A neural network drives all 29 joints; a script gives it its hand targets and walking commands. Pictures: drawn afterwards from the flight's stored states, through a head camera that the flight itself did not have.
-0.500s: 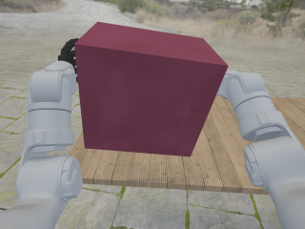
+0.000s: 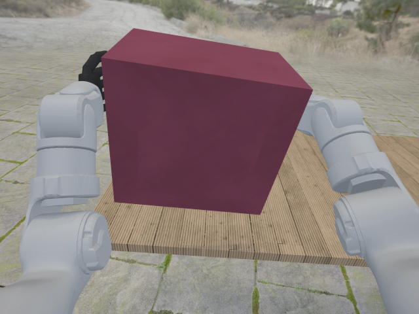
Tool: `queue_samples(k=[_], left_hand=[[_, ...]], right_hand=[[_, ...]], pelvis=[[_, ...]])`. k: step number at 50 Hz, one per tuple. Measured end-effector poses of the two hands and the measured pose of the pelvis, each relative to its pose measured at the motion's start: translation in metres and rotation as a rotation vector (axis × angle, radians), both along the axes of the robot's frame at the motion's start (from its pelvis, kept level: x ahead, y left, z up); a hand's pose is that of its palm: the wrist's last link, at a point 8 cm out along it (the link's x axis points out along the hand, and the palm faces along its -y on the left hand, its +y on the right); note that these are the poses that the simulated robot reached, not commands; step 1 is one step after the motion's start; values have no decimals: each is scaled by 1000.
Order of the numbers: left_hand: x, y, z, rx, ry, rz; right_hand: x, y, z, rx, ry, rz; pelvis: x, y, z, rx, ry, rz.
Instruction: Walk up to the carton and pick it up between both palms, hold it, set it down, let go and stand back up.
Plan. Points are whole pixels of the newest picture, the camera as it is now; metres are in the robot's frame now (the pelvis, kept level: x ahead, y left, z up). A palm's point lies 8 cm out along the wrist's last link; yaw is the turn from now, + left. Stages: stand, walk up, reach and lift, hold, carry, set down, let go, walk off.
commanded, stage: hold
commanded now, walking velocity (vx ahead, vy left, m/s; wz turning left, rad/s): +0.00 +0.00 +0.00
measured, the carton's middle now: (199, 124) +0.37 +0.01 +0.29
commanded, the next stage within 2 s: none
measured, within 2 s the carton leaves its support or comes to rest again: neither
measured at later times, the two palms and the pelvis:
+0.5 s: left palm (94, 100) +0.37 +0.18 +0.33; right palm (298, 113) +0.38 -0.18 +0.31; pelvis +0.00 +0.00 +0.00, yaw +0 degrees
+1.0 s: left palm (92, 98) +0.37 +0.18 +0.33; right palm (295, 113) +0.38 -0.17 +0.31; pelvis +0.00 +0.00 +0.00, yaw +0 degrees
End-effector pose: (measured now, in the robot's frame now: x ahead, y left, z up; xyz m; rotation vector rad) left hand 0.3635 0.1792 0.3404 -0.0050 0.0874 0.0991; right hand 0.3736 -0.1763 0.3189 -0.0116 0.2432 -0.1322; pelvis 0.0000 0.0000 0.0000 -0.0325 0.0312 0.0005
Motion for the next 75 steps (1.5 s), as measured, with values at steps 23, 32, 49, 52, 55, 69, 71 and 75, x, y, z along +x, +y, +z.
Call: queue_samples(k=[23, 32, 49, 52, 55, 69, 71, 75], left_hand=[[3, 1, -9, 6, 5, 1], [4, -4, -3, -4, 7, 0], [6, 3, -5, 10, 0, 9], [5, 0, -9, 6, 4, 5], [3, -3, -11, 3, -1, 1], [-3, -4, 4, -2, -2, 10], [-3, -1, 7, 2, -1, 15], [-3, 5, 9, 11, -1, 22]], right_hand=[[3, 1, -8, 0, 9, 2], [2, -4, -6, 14, 12, -5], [8, 3, -10, 7, 8, 12], [6, 1, -12, 8, 12, 6], [3, -3, -12, 3, 7, 2], [-1, -3, -6, 17, 7, 10], [0, 0, -5, 22, 10, 15], [3, 6, -3, 24, 10, 23]], pelvis=[[1, 2, 0, -3, 7, 7], [-2, 2, 0, -1, 16, -8], [3, 2, 0, -2, 14, 4], [3, 1, 0, -2, 9, 5], [2, 1, 0, -1, 6, 3], [-3, 2, 0, 2, 3, -17], [-3, 2, 0, 2, 5, -15], [-2, 2, 0, 0, 9, -6]])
